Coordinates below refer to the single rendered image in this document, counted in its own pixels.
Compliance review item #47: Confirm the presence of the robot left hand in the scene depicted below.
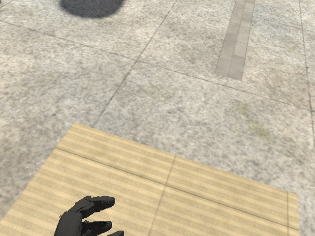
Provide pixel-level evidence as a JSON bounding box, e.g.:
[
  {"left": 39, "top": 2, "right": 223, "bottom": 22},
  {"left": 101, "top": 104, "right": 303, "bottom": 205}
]
[{"left": 53, "top": 196, "right": 124, "bottom": 236}]

